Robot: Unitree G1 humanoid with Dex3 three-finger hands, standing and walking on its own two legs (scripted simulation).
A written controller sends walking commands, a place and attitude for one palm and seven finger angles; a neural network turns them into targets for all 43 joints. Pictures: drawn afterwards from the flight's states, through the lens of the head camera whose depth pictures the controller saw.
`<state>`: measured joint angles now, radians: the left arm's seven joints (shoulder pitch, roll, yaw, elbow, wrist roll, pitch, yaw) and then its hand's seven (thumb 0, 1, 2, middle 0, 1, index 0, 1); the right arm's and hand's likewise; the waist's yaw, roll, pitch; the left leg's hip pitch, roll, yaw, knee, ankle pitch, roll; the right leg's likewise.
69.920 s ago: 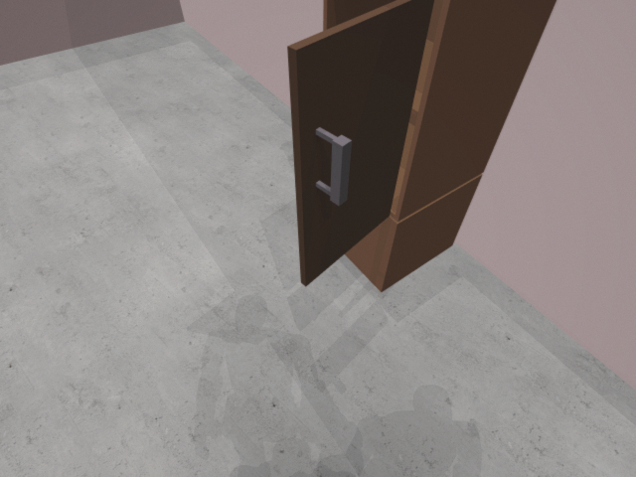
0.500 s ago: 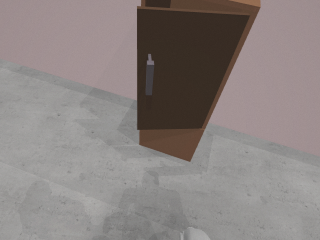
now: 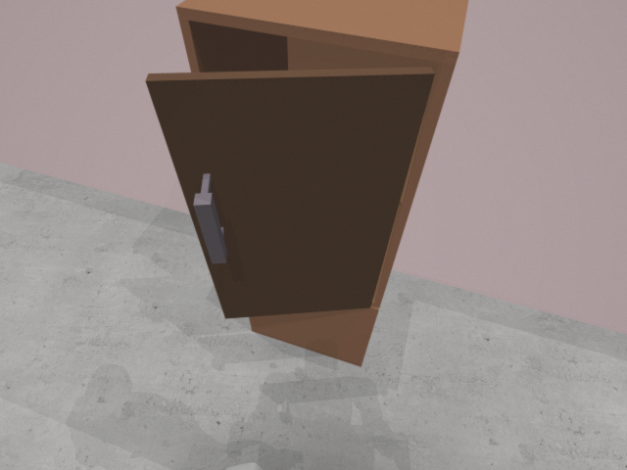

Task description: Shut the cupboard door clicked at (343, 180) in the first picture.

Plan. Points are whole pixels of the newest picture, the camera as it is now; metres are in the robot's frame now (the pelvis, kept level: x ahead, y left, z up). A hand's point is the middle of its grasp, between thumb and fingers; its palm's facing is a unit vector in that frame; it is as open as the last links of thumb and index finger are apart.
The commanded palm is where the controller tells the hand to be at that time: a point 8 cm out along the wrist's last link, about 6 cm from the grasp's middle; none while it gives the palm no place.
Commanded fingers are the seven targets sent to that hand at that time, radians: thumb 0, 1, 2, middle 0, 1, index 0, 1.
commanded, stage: come to a stop and stand still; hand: left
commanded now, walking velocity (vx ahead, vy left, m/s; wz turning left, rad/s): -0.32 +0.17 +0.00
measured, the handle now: (213, 220) +0.46 +0.18 +0.03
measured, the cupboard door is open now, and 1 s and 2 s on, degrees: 24 24 24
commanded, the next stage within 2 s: look again from close up in 1.74 s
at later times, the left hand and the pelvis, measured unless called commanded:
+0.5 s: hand out of the picture +0.05 +0.19 -0.17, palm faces +0.00 -0.96 -0.27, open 7.4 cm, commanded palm none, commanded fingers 0.00 0.90 0.90 -0.20 -0.30 -0.20 -0.30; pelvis +0.02 +0.00 -0.01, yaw -3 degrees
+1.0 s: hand out of the picture +0.04 +0.24 -0.17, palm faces -0.05 -0.98 -0.21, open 7.4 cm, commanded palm none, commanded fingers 0.00 0.90 0.90 -0.20 -0.30 -0.20 -0.30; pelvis -0.01 +0.06 +0.00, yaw -3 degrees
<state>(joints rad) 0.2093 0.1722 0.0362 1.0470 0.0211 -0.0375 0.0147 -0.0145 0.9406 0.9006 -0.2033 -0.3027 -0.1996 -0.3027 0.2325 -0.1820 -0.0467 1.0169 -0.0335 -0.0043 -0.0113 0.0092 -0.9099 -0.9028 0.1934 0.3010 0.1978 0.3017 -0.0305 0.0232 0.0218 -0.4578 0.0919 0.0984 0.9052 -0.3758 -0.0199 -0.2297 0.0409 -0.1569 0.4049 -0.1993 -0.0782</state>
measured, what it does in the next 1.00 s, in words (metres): steps on the spot: left foot, then left foot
